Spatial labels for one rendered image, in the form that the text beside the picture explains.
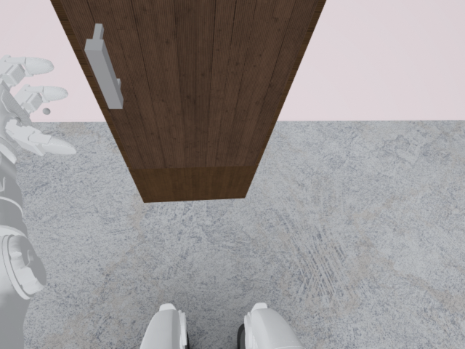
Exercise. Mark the handle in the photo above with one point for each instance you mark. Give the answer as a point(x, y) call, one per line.
point(99, 60)

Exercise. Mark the robot right thigh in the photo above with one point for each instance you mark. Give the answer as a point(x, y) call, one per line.
point(267, 329)

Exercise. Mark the cupboard door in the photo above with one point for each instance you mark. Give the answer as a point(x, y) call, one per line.
point(201, 79)

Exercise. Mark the robot left upper arm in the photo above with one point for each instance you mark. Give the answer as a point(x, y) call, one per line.
point(22, 274)

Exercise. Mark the left robot hand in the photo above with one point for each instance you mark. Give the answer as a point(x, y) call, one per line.
point(28, 100)

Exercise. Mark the left robot forearm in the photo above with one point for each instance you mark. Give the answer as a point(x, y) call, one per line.
point(11, 203)

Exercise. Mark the robot thigh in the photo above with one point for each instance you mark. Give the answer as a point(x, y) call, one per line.
point(166, 330)
point(267, 329)

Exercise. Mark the robot left thigh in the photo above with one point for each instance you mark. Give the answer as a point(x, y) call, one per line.
point(166, 330)

